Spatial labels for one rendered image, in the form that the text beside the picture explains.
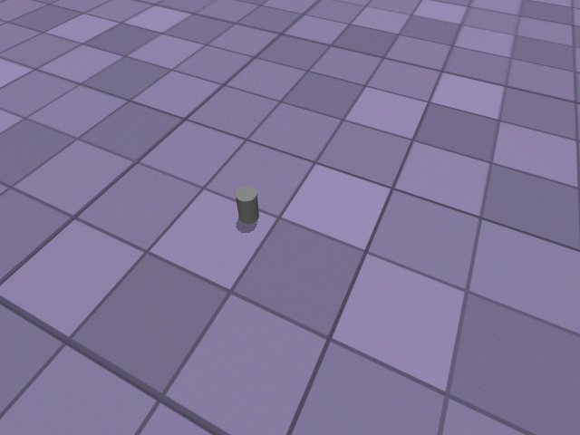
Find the can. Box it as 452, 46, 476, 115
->
236, 186, 259, 224

